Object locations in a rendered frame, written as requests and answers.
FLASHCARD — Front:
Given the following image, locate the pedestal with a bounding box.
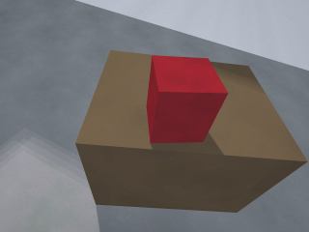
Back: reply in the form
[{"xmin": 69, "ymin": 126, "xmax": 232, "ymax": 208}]
[{"xmin": 75, "ymin": 50, "xmax": 308, "ymax": 213}]

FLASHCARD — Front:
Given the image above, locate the carton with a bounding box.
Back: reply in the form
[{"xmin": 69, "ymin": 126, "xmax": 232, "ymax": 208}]
[{"xmin": 146, "ymin": 55, "xmax": 229, "ymax": 143}]

